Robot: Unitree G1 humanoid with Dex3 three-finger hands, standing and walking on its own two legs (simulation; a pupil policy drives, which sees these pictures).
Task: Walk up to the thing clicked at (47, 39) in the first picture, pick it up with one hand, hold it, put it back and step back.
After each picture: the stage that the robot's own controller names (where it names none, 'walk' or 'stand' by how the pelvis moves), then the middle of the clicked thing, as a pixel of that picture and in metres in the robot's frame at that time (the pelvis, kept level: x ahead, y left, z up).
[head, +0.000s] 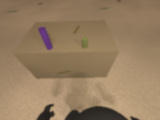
stand; (46, 39) +0.71 +0.51 -0.01
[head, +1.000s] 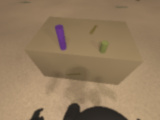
walk; (61, 38) +0.67 +0.30 +0.01
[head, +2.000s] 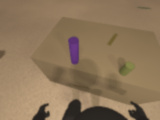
rise first; (74, 52) +0.47 +0.17 +0.01
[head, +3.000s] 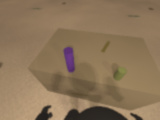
stand; (69, 61) +0.44 +0.19 -0.01
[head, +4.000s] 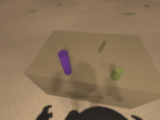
stand; (65, 64) +0.42 +0.22 -0.01
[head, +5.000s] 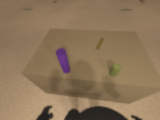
stand; (64, 62) +0.42 +0.23 -0.01
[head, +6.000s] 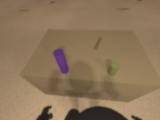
stand; (62, 62) +0.42 +0.25 -0.01
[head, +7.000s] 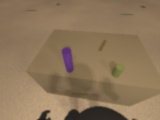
stand; (68, 61) +0.45 +0.20 -0.01
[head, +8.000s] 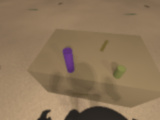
stand; (69, 61) +0.44 +0.19 -0.01
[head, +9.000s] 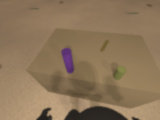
rise first; (68, 62) +0.43 +0.20 -0.01
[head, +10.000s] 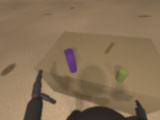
rise first; (71, 62) +0.45 +0.22 -0.01
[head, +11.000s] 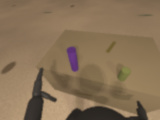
go down; (73, 60) +0.46 +0.20 -0.01
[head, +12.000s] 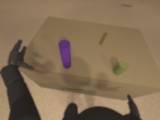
go down; (65, 56) +0.44 +0.18 +0.02
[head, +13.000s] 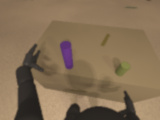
close in; (67, 57) +0.44 +0.18 +0.03
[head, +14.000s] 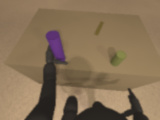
close; (57, 49) +0.46 +0.21 +0.06
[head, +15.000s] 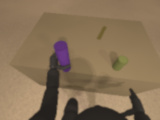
lift; (64, 59) +0.39 +0.18 +0.06
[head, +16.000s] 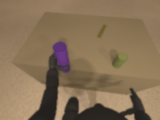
lift; (63, 59) +0.39 +0.18 +0.06
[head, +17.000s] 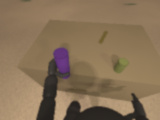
hold; (63, 66) +0.33 +0.18 +0.09
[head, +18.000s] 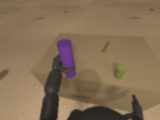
hold; (68, 61) +0.32 +0.15 +0.18
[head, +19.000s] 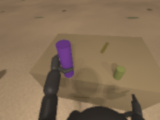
crouch; (66, 61) +0.32 +0.16 +0.17
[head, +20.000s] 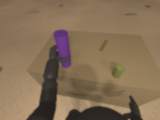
crouch; (64, 51) +0.39 +0.18 +0.17
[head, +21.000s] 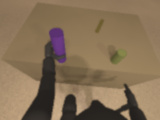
lower; (59, 48) +0.45 +0.19 +0.06
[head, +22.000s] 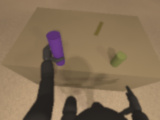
lower; (57, 51) +0.44 +0.20 +0.07
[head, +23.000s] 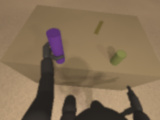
lower; (57, 49) +0.45 +0.20 +0.07
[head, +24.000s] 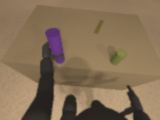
lower; (57, 49) +0.45 +0.20 +0.07
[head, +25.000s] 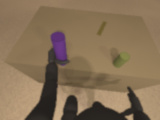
open; (60, 51) +0.43 +0.19 +0.07
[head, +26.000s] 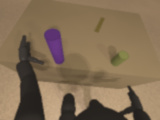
sink last; (56, 50) +0.42 +0.20 +0.07
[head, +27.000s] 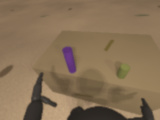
sink last; (70, 61) +0.43 +0.21 +0.03
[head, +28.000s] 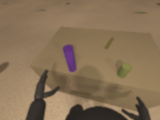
stand; (70, 60) +0.43 +0.20 +0.03
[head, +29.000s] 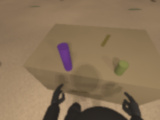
stand; (66, 58) +0.42 +0.21 +0.05
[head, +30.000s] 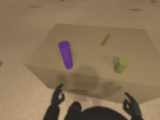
stand; (66, 56) +0.44 +0.21 +0.05
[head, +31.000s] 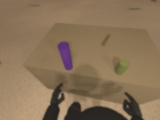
stand; (66, 57) +0.43 +0.21 +0.05
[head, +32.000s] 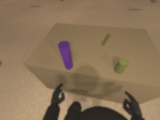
stand; (66, 57) +0.44 +0.21 +0.05
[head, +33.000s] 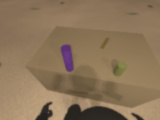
stand; (68, 59) +0.43 +0.20 +0.02
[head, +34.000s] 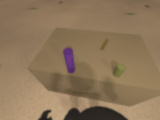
walk; (69, 62) +0.43 +0.19 -0.01
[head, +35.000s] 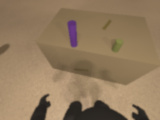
walk; (73, 35) +0.66 +0.20 +0.00
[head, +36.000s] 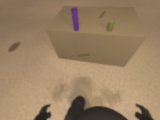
walk; (75, 20) +0.97 +0.27 +0.01
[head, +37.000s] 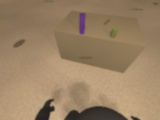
stand; (82, 24) +1.03 +0.17 -0.01
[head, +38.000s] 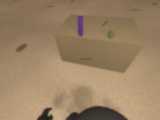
stand; (80, 26) +1.05 +0.19 -0.02
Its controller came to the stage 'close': yes
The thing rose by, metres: 0.20
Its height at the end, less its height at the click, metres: +0.00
